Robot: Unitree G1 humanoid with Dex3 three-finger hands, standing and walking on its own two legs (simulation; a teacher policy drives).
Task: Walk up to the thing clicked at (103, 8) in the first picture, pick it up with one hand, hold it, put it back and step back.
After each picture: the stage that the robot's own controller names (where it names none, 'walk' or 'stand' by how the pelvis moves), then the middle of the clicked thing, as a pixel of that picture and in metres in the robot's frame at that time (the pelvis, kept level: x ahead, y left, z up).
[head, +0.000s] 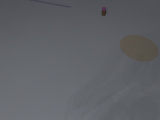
stand; (103, 11) +2.29 -0.26 -0.72
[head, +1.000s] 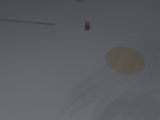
walk; (87, 25) +2.15 +0.13 -0.71
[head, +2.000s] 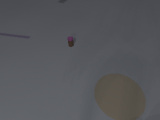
walk; (70, 41) +1.52 +0.29 -0.72
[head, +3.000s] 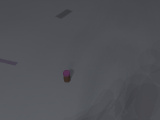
walk; (66, 76) +0.98 +0.23 -0.70
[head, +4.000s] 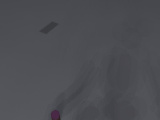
walk; (55, 117) +0.57 +0.21 -0.70
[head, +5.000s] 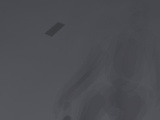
stand; out of the picture +0.42 +0.20 -0.70
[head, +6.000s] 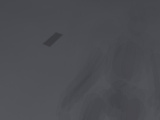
stand; out of the picture +0.38 +0.20 -0.73
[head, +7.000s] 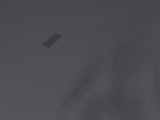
stand; out of the picture +0.38 +0.21 -0.73
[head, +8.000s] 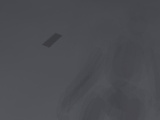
stand; out of the picture +0.37 +0.21 -0.73
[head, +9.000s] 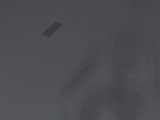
go down; out of the picture +0.38 +0.20 -0.72
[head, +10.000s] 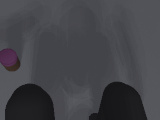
go down; (10, 60) +0.45 +0.27 -0.28
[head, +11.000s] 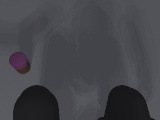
approach; (20, 63) +0.43 +0.27 -0.29
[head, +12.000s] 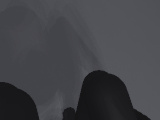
close in; out of the picture +0.41 +0.31 -0.22
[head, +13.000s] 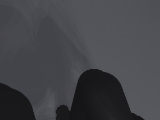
close; out of the picture +0.41 +0.32 -0.22
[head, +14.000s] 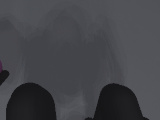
lift; out of the picture +0.35 +0.30 -0.13
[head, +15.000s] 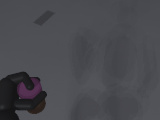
hold; (32, 96) +0.33 +0.19 +0.02
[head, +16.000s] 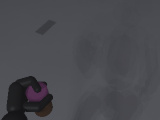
hold; (40, 100) +0.33 +0.17 -0.01
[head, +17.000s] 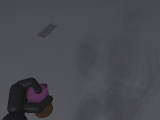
hold; (40, 101) +0.33 +0.17 -0.01
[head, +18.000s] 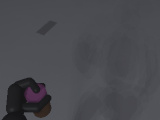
crouch; (39, 101) +0.33 +0.18 -0.02
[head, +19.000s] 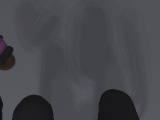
crouch; (0, 54) +0.46 +0.26 -0.10
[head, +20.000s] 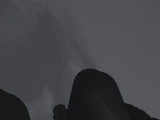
lower; out of the picture +0.41 +0.33 -0.23
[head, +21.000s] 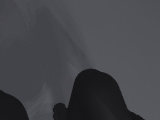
lower; out of the picture +0.42 +0.34 -0.23
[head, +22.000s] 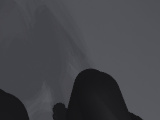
lower; out of the picture +0.42 +0.34 -0.23
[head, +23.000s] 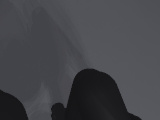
lower; out of the picture +0.42 +0.34 -0.23
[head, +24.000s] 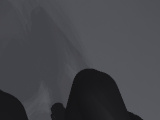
open; out of the picture +0.42 +0.33 -0.23
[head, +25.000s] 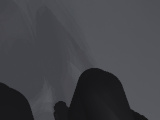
rise; out of the picture +0.41 +0.33 -0.23
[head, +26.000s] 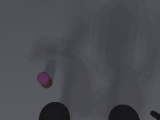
walk; (45, 80) +0.46 +0.24 -0.44
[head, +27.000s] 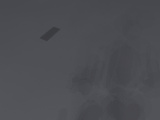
stand; out of the picture +0.40 +0.20 -0.66
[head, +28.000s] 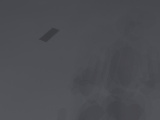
stand; out of the picture +0.41 +0.22 -0.67
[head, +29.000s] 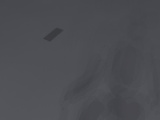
stand; out of the picture +0.41 +0.21 -0.69
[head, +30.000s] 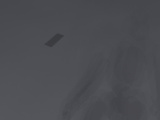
stand; out of the picture +0.42 +0.21 -0.72
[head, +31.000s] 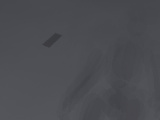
stand; out of the picture +0.38 +0.21 -0.73
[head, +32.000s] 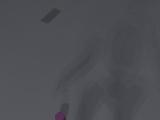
walk; (60, 119) +0.44 +0.20 -0.70
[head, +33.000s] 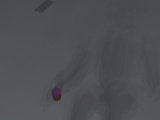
walk; (56, 94) +0.63 +0.22 -0.70
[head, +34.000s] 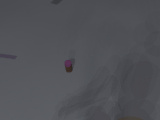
walk; (68, 66) +0.95 +0.23 -0.70
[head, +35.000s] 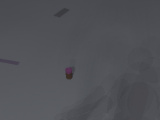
stand; (68, 73) +1.02 +0.19 -0.72
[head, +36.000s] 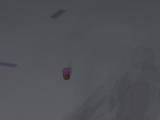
stand; (66, 74) +1.03 +0.21 -0.73
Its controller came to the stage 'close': yes
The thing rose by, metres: 0.70
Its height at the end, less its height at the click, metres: +0.00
